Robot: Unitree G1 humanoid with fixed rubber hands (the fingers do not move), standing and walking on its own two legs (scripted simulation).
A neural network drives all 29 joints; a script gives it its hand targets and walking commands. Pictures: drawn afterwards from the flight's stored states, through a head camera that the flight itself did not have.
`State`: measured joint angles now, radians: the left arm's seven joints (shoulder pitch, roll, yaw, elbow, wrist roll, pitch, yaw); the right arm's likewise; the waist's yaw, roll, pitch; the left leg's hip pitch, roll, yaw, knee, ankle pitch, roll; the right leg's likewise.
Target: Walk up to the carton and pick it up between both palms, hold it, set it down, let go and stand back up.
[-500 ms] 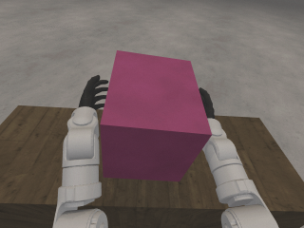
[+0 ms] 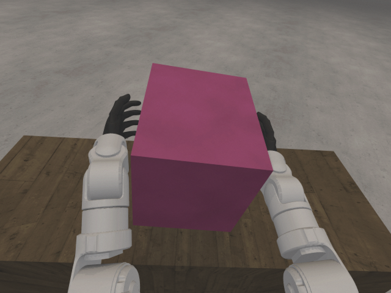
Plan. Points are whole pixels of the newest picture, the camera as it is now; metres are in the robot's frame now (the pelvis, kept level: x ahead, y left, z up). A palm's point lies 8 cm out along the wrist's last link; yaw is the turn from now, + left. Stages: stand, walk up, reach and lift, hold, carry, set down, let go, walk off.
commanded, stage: hold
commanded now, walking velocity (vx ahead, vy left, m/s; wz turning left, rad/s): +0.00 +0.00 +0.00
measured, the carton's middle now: (191, 148) +0.38 -0.01 +0.15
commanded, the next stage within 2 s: none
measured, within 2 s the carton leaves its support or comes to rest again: neither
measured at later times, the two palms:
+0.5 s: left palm (115, 134) +0.36 +0.14 +0.20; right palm (264, 150) +0.36 -0.16 +0.17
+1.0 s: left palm (113, 136) +0.35 +0.14 +0.20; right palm (263, 151) +0.35 -0.16 +0.17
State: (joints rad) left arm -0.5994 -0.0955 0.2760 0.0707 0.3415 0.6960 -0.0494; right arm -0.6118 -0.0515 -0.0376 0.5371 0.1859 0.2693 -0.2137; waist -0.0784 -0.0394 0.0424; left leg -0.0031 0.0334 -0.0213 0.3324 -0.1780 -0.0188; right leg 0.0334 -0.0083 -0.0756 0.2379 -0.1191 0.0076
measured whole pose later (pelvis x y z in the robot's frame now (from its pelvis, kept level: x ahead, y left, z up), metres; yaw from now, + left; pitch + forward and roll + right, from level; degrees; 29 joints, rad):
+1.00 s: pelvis +0.00 +0.00 +0.00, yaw +0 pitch -8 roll -1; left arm -0.60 -0.09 0.27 0.08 0.33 0.69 -0.04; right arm -0.62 -0.05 -0.05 0.53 0.18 0.28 -0.21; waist -0.07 -0.04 0.03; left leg -0.02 0.03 -0.02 0.33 -0.17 -0.02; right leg 0.01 -0.01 -0.07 0.25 -0.12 0.01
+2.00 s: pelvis +0.00 +0.00 +0.00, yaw +0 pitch -9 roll -1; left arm -0.59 -0.09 0.27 0.07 0.33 0.69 -0.05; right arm -0.61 -0.06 -0.03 0.52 0.20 0.27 -0.22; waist -0.07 -0.03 0.04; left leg -0.01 0.03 -0.02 0.33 -0.18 -0.02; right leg 0.03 -0.01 -0.07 0.24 -0.12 0.01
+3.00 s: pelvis +0.00 +0.00 +0.00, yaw +0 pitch -8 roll -1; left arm -0.60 -0.09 0.27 0.07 0.33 0.69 -0.04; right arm -0.61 -0.05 -0.04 0.52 0.19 0.28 -0.22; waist -0.08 -0.04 0.04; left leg -0.01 0.03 -0.02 0.34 -0.18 -0.02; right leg 0.03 -0.01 -0.07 0.24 -0.12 0.01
